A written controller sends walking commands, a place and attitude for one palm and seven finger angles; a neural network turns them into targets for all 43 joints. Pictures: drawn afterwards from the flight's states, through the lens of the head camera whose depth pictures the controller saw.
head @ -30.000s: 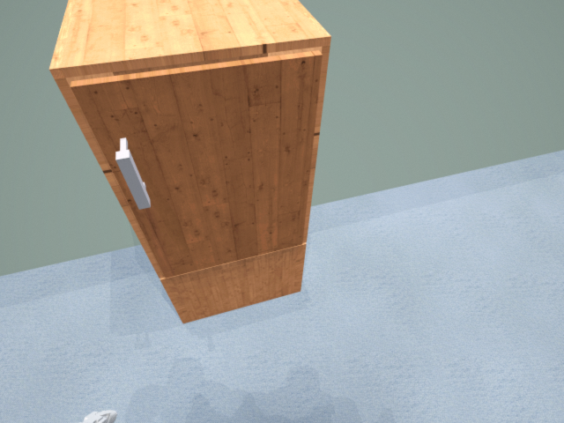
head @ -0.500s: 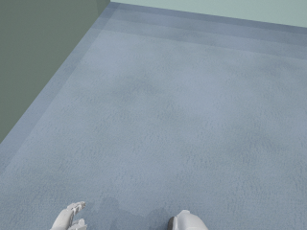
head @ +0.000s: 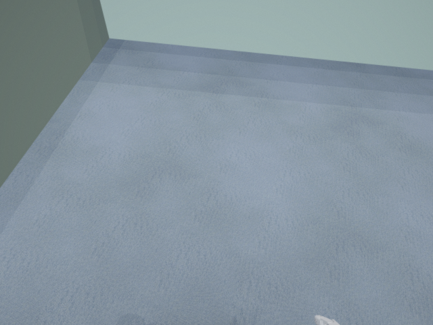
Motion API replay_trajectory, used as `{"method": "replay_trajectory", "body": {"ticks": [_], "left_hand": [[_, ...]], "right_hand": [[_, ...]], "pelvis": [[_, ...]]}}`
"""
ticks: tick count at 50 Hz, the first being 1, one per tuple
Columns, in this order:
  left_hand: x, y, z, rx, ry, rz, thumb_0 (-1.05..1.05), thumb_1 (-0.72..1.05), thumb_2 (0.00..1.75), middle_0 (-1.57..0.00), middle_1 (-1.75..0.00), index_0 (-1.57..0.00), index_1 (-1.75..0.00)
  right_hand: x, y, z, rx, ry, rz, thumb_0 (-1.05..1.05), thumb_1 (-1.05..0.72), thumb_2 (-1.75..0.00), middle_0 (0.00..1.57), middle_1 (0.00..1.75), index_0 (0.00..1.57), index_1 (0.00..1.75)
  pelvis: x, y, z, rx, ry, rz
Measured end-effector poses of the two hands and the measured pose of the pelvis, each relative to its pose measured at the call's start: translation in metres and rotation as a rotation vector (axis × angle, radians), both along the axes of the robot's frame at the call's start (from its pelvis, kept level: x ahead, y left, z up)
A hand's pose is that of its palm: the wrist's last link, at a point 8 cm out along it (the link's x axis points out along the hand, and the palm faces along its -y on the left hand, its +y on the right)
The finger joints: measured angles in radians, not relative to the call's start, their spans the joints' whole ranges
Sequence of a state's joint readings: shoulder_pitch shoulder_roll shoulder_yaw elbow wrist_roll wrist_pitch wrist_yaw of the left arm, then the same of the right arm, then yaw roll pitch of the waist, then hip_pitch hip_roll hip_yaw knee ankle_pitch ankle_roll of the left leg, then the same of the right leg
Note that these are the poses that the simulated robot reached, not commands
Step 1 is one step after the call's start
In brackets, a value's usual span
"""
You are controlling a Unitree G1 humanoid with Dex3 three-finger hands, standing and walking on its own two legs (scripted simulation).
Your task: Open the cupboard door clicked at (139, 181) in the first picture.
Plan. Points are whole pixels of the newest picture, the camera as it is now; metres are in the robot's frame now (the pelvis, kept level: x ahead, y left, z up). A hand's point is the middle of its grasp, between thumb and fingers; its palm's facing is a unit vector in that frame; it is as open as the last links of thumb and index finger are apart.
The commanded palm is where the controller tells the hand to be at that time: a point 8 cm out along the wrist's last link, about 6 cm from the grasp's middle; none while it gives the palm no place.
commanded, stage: turn to face it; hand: left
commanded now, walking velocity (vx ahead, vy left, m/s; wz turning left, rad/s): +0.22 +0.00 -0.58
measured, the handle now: out of the picture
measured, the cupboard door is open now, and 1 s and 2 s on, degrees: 42 42 42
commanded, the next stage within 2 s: none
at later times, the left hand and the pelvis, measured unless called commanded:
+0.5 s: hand (159, 266) +0.27 +0.15 -0.17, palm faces +0.11 -0.99 -0.11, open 7.4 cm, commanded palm none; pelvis +0.17 -0.02 +0.00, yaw +7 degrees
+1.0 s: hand (157, 278) +0.23 +0.14 -0.14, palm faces +0.42 -0.86 -0.29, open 7.4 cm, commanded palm none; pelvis +0.24 -0.08 +0.02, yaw +25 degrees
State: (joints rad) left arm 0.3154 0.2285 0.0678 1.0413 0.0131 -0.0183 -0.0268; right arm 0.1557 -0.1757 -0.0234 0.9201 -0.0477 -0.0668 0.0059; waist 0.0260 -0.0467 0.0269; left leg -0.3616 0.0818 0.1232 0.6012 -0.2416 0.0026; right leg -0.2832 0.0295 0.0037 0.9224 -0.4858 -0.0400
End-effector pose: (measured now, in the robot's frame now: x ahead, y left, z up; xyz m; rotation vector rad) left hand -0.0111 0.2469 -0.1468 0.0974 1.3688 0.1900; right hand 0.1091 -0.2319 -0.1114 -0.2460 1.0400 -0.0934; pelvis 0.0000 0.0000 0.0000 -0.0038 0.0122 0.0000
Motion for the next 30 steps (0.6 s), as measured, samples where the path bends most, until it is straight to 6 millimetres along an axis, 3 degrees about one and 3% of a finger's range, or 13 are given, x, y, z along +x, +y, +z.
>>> {"method": "replay_trajectory", "body": {"ticks": [3,8,12,15,18,22,27,30], "left_hand": [[0.04,0.005,0.006,0.003,-0.001,-0.037,0.01,0.92,0.9,-0.2,-0.3,-0.2,-0.3],[0.133,-0.005,0.022,-0.001,-0.093,-0.116,0.01,0.92,0.9,-0.2,-0.3,-0.19,-0.3],[0.207,-0.026,0.023,0.014,-0.193,-0.184,0.01,0.92,0.9,-0.2,-0.3,-0.19,-0.3],[0.246,-0.041,0.017,0.024,-0.264,-0.174,0.0,0.91,0.9,-0.2,-0.3,-0.19,-0.3],[0.264,-0.05,0.02,0.007,-0.286,-0.132,0.0,0.91,0.9,-0.2,-0.3,-0.2,-0.3],[0.268,-0.052,0.014,-0.024,-0.268,-0.062,0.0,0.91,0.9,-0.2,-0.3,-0.2,-0.3],[0.26,-0.035,-0.01,-0.043,-0.204,0.035,0.0,0.91,0.9,-0.2,-0.3,-0.2,-0.3],[0.255,-0.021,-0.008,-0.007,-0.154,0.07,0.0,0.92,0.9,-0.2,-0.3,-0.2,-0.3]], "right_hand": [[0.001,0.004,0.002,0.007,0.035,-0.04,0.0,-0.91,-0.9,0.2,0.3,0.2,0.3],[-0.02,-0.01,-0.002,-0.001,0.186,-0.135,-0.01,-0.93,-0.9,0.21,0.3,0.21,0.3],[-0.039,-0.028,-0.015,0.01,0.32,-0.209,0.0,-0.93,-0.9,0.2,0.3,0.21,0.3],[-0.043,-0.04,-0.028,0.015,0.424,-0.23,0.0,-0.92,-0.9,0.2,0.3,0.2,0.3],[-0.026,-0.042,-0.024,0.005,0.476,-0.212,0.0,-0.92,-0.9,0.2,0.3,0.2,0.3],[0.024,-0.037,-0.012,-0.009,0.43,-0.158,0.0,-0.92,-0.9,0.2,0.3,0.2,0.3],[0.092,-0.026,-0.018,-0.042,0.315,-0.063,0.0,-0.91,-0.9,0.2,0.3,0.2,0.3],[0.126,-0.02,-0.015,-0.042,0.27,-0.021,0.0,-0.91,-0.9,0.2,0.3,0.2,0.3]], "pelvis": [[0.024,0.001,0.006,0.002,0.005,-0.021],[0.062,-0.003,0.016,-0.011,0.008,-0.058],[0.096,-0.018,0.007,-0.001,-0.003,-0.048],[0.121,-0.028,-0.004,0.007,-0.004,-0.009],[0.138,-0.029,0.0,-0.005,-0.009,0.042],[0.157,-0.027,0.006,0.003,-0.005,0.094],[0.179,-0.015,-0.008,-0.016,0.01,0.146],[0.19,-0.017,-0.005,-0.012,0.022,0.172]]}}
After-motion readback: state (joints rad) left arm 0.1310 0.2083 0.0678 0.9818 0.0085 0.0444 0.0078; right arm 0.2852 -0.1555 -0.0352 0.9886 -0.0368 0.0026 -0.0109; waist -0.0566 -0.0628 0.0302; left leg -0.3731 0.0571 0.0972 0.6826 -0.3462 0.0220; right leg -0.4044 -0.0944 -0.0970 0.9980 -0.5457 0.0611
